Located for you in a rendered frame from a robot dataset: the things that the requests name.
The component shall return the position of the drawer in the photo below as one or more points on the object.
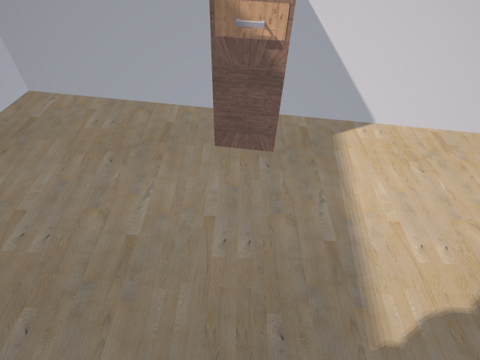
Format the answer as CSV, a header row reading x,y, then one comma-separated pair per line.
x,y
275,15

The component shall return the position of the cabinet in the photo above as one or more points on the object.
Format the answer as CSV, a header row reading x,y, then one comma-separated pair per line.
x,y
247,81

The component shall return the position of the handle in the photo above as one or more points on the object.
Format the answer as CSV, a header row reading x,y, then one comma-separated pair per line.
x,y
248,23

